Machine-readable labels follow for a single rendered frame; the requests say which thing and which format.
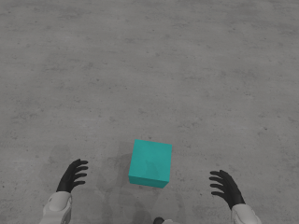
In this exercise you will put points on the carton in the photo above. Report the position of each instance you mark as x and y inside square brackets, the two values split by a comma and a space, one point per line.
[150, 164]

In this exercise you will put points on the robot left forearm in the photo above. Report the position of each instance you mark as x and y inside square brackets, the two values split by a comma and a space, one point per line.
[58, 209]

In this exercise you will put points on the right robot hand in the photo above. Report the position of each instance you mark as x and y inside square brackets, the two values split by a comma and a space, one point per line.
[232, 194]

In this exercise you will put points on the robot right forearm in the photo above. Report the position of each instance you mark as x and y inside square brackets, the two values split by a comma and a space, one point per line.
[243, 214]

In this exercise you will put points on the left robot hand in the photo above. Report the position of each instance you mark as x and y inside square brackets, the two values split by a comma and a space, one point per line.
[67, 181]

